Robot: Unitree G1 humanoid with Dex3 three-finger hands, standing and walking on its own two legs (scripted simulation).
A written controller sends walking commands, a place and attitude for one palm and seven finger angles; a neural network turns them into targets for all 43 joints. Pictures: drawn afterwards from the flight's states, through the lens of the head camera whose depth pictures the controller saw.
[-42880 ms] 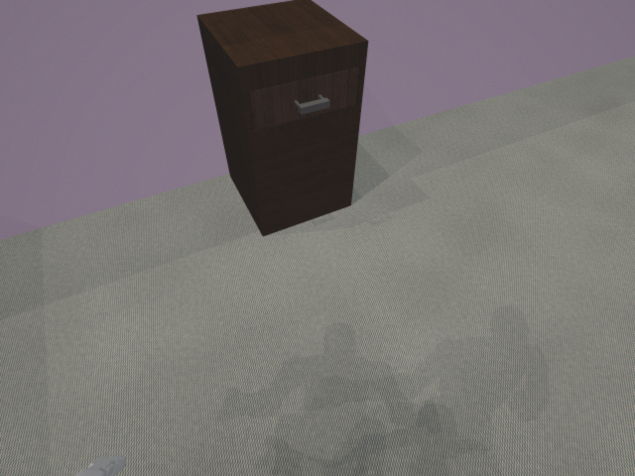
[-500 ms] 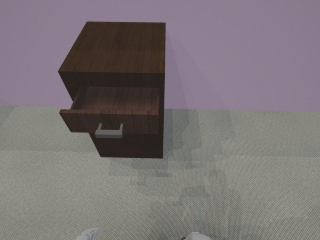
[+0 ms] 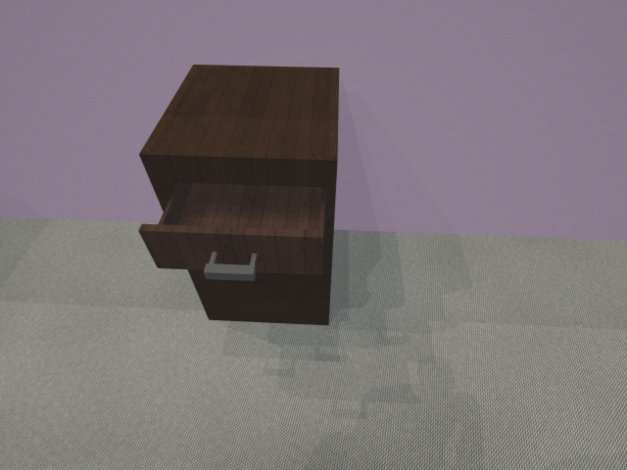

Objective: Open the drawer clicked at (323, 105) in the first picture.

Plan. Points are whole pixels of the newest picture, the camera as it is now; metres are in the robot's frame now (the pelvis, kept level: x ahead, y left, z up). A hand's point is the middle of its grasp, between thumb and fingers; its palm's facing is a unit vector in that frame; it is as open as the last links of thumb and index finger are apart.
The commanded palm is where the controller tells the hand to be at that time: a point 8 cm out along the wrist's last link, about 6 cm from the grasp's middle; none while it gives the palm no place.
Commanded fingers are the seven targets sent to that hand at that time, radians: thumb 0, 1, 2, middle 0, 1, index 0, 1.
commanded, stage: look again from close up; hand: left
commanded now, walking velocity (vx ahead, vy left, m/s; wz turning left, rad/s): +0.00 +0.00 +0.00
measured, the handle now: (232, 264) +0.54 +0.21 -0.18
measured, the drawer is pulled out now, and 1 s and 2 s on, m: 0.15 0.15 0.15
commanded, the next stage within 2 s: raise the hand with hooked fingers in 0.56 s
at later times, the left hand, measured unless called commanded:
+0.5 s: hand out of the picture +0.06 +0.19 -0.17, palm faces -0.01 -0.98 -0.22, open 7.3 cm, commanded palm none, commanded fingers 0.00 0.90 0.90 -0.20 -0.30 -0.20 -0.30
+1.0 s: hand (178, 409) +0.20 +0.20 -0.05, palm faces -0.12 -0.18 -0.98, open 8.2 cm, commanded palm +0.17 +0.23 -0.02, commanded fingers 0.00 0.48 0.72 -0.23 -0.57 -0.23 -0.57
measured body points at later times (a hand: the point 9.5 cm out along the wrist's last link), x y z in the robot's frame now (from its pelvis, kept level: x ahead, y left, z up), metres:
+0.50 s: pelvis +0.04 +0.01 +0.00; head +0.05 +0.00 +0.45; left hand +0.07 +0.24 -0.15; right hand +0.03 -0.21 -0.16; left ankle -0.01 +0.10 -0.73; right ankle +0.01 -0.12 -0.73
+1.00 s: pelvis +0.01 -0.02 -0.02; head +0.05 -0.05 +0.42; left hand +0.21 +0.20 +0.01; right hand +0.23 -0.28 -0.10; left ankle -0.01 +0.11 -0.73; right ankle +0.02 -0.11 -0.73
